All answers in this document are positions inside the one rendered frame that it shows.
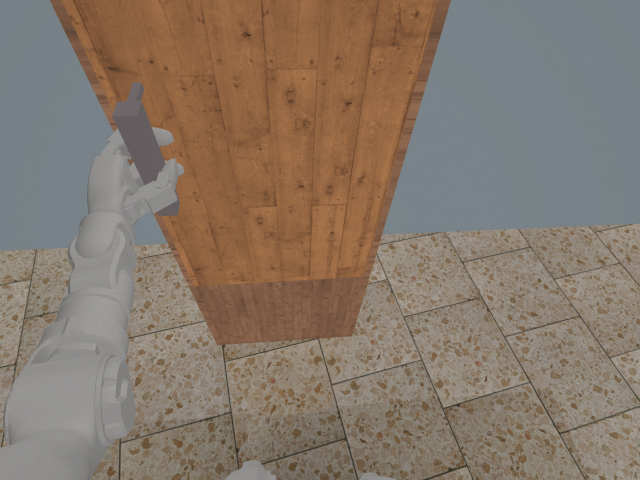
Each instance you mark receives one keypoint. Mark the cupboard door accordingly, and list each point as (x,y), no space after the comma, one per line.
(287,116)

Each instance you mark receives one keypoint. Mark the handle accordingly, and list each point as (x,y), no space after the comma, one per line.
(134,126)

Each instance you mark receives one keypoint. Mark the left robot shin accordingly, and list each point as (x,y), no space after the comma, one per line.
(252,463)

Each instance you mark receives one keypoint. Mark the left robot upper arm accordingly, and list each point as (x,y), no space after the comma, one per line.
(64,415)

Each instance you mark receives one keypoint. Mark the left robot hand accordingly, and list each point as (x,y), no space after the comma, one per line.
(111,182)

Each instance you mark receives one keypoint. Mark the left robot forearm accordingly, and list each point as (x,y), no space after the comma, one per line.
(95,310)

